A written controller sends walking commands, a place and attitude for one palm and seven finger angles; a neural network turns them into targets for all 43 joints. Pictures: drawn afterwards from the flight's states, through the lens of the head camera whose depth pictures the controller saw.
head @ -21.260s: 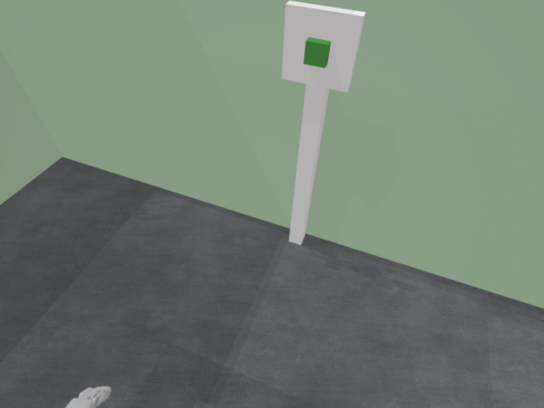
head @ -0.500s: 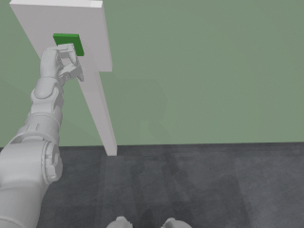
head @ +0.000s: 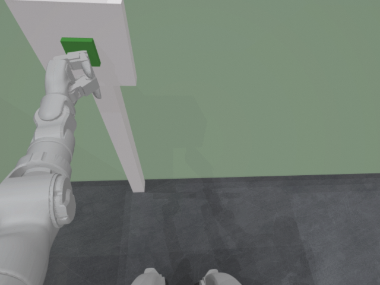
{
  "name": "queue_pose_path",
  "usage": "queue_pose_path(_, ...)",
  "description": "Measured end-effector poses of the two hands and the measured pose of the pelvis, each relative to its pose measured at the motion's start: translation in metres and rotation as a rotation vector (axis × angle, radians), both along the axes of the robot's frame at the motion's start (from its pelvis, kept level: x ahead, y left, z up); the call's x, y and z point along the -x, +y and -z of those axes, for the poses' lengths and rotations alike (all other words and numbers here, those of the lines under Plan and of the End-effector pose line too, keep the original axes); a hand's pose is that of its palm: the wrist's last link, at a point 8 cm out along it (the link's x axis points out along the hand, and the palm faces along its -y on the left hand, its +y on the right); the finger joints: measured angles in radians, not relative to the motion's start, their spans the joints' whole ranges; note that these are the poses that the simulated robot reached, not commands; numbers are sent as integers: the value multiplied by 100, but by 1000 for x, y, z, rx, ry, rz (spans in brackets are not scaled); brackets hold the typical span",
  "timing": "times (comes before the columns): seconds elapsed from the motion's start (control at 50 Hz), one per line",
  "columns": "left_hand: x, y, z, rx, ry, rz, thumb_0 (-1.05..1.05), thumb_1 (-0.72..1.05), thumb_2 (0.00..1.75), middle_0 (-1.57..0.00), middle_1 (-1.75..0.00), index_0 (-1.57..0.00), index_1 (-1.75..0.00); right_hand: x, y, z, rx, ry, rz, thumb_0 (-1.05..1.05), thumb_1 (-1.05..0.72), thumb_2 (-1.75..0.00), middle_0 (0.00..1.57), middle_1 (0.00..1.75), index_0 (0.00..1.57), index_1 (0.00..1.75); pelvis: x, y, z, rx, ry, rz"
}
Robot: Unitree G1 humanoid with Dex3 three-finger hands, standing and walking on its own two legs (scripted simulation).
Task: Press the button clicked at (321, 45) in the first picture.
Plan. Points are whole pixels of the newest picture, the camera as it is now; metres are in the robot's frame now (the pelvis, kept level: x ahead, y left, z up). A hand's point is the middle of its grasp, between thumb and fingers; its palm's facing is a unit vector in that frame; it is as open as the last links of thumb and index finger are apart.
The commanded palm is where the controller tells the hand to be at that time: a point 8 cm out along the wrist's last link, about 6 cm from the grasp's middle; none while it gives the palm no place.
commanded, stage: pull the fist back off the button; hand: left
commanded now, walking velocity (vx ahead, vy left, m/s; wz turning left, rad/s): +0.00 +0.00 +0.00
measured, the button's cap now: (82, 49) +0.57 +0.18 +0.16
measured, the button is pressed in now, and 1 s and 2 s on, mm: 12 0 0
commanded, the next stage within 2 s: draw the hand back to the body in 0.80 s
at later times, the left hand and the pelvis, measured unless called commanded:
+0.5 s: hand (99, 97) +0.47 +0.15 +0.12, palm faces +0.00 -1.00 +0.00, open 3.1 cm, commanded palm +0.43 +0.20 +0.13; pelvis +0.04 +0.00 +0.01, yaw -2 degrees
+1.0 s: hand (90, 112) +0.42 +0.16 +0.13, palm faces +0.01 -1.00 -0.02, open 3.1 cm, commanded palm +0.37 +0.21 +0.14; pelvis +0.03 -0.01 +0.02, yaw -1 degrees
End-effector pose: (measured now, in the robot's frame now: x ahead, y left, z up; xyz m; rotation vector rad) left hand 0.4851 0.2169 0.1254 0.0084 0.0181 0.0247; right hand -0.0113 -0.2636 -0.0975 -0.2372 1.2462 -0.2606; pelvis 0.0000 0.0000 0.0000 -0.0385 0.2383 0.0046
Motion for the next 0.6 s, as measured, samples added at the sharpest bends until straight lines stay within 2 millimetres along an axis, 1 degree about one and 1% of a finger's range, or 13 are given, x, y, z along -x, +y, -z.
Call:
queue_pose_path(0.08, 3, -1, 1, 4, -7, 4, -3, 81, 98, -130, -150, -132, -150, -9, 0, 0, -8, -19, 1, 1, -90, -90, 20, 30, 20, 30, -4, 0, -1, -2, -6, 6)
queue_pose_path(0.16, 10, -1, 2, 4, -17, 11, -4, 82, 97, -130, -150, -131, -150, -23, 1, -1, -19, -49, 3, 1, -90, -90, 20, 30, 20, 30, -9, 0, -3, -5, -18, 15)
queue_pose_path(0.24, 17, -3, 3, 0, -21, 18, -3, 85, 96, -130, -150, -131, -150, -41, 3, 0, -33, -88, 0, 1, -90, -90, 20, 30, 20, 30, -15, 0, -5, -8, -34, 19)
queue_pose_path(0.4, 25, -17, 7, 19, -31, 35, 0, 89, 92, -130, -150, -130, -150, -84, 7, -5, -56, -183, -10, 1, -90, -90, 20, 30, 20, 30, -27, 0, -9, -18, -56, 36)
queue_pose_path(0.5, 40, -12, 6, 3, -43, 24, 1, 90, 90, -130, -150, -130, -150, -110, 8, -11, -72, -248, -19, 1, -90, -90, 20, 30, 20, 30, -36, -2, -13, -23, -75, 47)
queue_pose_path(0.6, 62, -3, 7, -4, -38, 19, 1, 90, 90, -130, -150, -130, -150, -134, 8, -18, -77, -294, -46, 1, -90, -90, 20, 30, 20, 30, -40, -4, -16, -23, -98, 38)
